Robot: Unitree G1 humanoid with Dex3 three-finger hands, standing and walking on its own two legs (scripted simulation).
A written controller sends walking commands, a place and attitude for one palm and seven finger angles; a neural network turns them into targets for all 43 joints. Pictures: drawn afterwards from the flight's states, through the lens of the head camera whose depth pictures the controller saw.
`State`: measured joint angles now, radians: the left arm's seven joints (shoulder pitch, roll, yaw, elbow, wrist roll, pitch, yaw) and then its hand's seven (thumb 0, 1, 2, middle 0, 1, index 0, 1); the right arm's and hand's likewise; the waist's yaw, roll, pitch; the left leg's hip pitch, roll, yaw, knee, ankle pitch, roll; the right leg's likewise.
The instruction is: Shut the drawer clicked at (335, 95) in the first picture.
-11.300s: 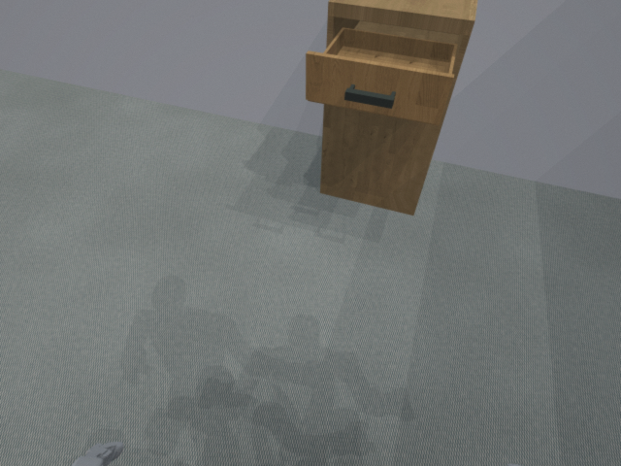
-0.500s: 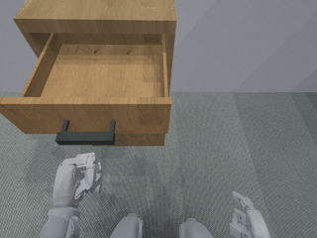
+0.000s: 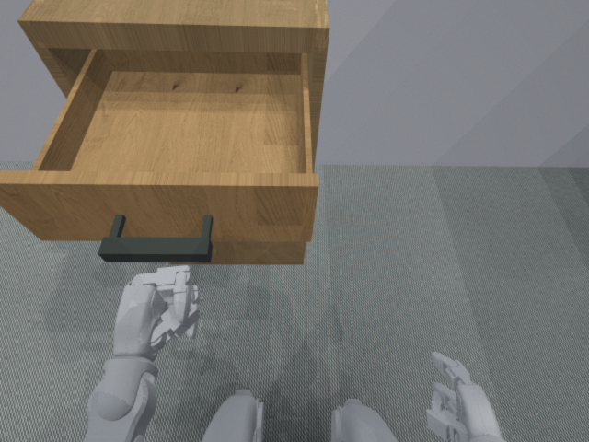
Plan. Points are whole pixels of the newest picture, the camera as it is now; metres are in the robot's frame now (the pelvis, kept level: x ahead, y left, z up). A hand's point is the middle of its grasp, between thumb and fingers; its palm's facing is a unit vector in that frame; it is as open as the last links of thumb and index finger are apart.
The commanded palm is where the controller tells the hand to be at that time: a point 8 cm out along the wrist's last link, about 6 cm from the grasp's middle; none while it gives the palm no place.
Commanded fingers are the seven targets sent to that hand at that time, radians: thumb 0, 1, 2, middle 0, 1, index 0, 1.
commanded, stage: push the drawer shut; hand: left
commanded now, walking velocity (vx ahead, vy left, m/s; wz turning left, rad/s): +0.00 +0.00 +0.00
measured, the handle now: (160, 235) +0.37 +0.20 +0.05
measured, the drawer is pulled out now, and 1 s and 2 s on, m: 0.26 0.16 0.03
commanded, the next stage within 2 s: none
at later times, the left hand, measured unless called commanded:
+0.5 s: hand (194, 263) +0.33 +0.15 +0.04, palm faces +0.02 -1.00 -0.03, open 2.8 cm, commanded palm +0.32 +0.20 +0.05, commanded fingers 0.00 0.90 0.90 -1.40 -1.60 -1.40 -1.60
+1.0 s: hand (198, 219) +0.40 +0.15 +0.04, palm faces +0.03 -1.00 -0.02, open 2.9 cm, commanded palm +0.38 +0.20 +0.05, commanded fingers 0.00 0.90 0.90 -1.40 -1.60 -1.40 -1.60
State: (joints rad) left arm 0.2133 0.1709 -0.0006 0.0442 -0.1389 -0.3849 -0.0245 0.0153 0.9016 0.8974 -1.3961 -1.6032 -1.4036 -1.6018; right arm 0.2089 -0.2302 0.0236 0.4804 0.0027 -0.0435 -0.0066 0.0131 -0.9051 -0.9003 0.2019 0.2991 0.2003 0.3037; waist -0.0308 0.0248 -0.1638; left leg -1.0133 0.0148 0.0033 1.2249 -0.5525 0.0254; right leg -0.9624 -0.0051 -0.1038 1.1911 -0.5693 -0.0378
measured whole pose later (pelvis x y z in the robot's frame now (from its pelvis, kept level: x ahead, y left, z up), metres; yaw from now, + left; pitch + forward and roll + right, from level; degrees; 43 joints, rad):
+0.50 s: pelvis -0.01 +0.00 +0.00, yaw +0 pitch +19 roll -2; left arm -0.09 0.20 0.09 0.31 -0.16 -0.42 -0.04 -0.06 0.84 0.91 -1.40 -1.60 -1.40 -1.60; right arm 0.21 -0.25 0.02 0.56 0.01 -0.02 -0.01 0.01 -0.91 -0.90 0.20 0.30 0.20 0.30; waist -0.05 0.02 -0.15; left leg -1.01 0.02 0.00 1.20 -0.52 0.02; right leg -0.97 0.00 -0.10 1.17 -0.54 -0.04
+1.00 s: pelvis +0.00 +0.01 +0.01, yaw -2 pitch +21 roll -2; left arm -0.35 0.23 0.18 0.60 -0.15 -0.45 -0.05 -0.05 0.82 0.87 -1.40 -1.60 -1.40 -1.60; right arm 0.27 -0.25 0.01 0.60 0.01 0.02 0.01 0.01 -0.91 -0.90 0.20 0.30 0.20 0.30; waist -0.08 0.01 -0.15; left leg -1.01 0.02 0.04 1.16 -0.52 0.03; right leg -0.98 0.01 -0.07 1.13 -0.52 -0.03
